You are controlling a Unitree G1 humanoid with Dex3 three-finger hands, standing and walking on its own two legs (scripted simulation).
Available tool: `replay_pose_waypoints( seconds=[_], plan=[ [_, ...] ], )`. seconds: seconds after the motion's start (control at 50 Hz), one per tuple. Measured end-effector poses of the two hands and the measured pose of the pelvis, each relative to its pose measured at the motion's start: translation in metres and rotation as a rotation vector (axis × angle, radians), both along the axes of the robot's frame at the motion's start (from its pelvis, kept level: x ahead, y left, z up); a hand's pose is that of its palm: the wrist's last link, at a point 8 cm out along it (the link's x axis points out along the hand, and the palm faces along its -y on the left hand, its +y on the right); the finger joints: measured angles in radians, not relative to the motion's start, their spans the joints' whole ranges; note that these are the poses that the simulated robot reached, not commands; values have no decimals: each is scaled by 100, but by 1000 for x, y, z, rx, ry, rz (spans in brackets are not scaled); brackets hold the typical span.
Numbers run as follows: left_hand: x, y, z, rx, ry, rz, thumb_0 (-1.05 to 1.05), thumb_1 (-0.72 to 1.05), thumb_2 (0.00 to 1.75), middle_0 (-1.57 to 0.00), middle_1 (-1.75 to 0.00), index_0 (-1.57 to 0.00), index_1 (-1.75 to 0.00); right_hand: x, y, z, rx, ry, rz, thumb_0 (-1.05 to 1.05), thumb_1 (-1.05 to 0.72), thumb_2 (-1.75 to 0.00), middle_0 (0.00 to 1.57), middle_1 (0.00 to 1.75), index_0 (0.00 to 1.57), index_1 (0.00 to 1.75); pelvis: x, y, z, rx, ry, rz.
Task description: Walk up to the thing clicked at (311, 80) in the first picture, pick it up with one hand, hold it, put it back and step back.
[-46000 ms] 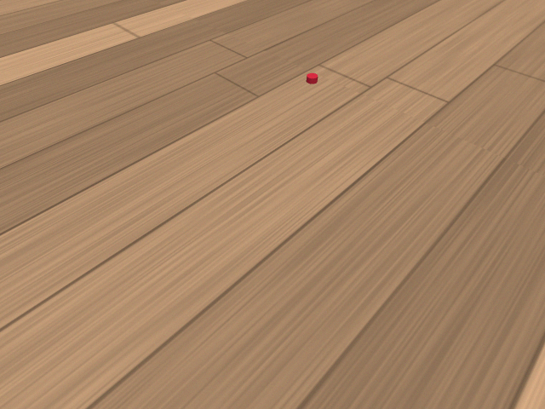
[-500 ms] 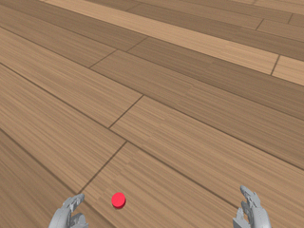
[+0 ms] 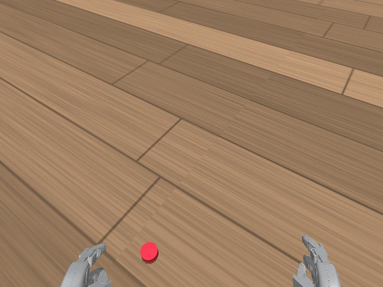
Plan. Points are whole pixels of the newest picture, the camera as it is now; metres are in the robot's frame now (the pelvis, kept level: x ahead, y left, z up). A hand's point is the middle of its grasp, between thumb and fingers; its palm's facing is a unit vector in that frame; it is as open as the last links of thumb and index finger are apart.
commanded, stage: home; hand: left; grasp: from above
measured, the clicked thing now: (149, 252) +0.42 +0.21 -0.69
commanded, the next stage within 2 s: stand in 0.44 s
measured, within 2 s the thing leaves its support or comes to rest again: neither
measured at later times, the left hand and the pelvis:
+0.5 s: hand (106, 286) +0.16 +0.18 -0.05, palm faces +0.04 -0.98 -0.20, open 7.4 cm; pelvis +0.00 +0.00 +0.00, yaw +0 degrees
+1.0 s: hand out of the picture +0.04 +0.24 -0.11, palm faces +0.05 -0.94 -0.33, open 7.4 cm; pelvis -0.01 +0.00 +0.05, yaw +1 degrees
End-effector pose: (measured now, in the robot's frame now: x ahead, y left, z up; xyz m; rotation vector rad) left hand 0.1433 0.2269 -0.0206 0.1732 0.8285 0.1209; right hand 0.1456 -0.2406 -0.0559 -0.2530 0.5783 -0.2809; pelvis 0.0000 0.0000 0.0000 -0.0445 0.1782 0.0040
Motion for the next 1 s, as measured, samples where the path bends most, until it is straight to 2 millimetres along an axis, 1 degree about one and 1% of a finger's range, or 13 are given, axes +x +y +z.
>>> replay_pose_waypoints(
  seconds=[0.28,0.54,0.56,0.6,0.64,0.72,0.82,0.9,1.0],
  plan=[
    [4,2,0,-1,-3,-4,1,90,90,-20,-30,-20,-30,2,2,1,0,-1,-3,1,-90,-90,20,30,20,30,2,3,0,-3,0,-2],
    [1,4,0,1,-3,-6,1,90,90,-20,-30,-20,-30,1,3,1,3,2,0,1,-90,-90,20,30,20,30,0,4,0,-5,-2,-1],
    [3,5,-2,23,-18,-21,1,90,90,-20,-30,-20,-30,0,3,-1,-12,27,25,1,-90,-90,20,30,20,30,-2,4,1,-1,-24,2],
    [6,12,-13,69,-40,-37,1,90,90,-20,-30,-20,-30,-4,1,-12,-37,157,108,1,-90,-90,20,30,20,30,-6,3,6,15,-72,3],
    [3,21,-24,100,-20,-36,1,90,90,-20,-30,-21,-30,-10,-4,-19,-40,277,157,1,-90,-90,20,30,20,30,-9,3,11,28,-102,4],
    [-16,40,-37,127,68,2,1,90,90,-20,-30,-21,-30,-25,-18,-21,-9,394,131,1,-90,-90,20,30,21,30,-11,3,20,43,-140,4],
    [-53,57,-49,139,205,59,1,90,90,-20,-30,-20,-30,-48,-30,-18,1,479,74,1,-90,-90,20,30,21,30,-9,5,31,40,-172,7],
    [-82,61,-53,131,301,97,1,90,90,-20,-30,-20,-30,-64,-32,-16,11,545,45,1,-90,-90,20,30,20,30,-8,5,39,36,-192,14],
    [-113,58,-54,111,399,124,1,90,90,-20,-30,-20,-30,-77,-30,-15,31,605,26,1,-91,-90,20,30,20,30,-8,4,49,36,-213,21]
  ],
)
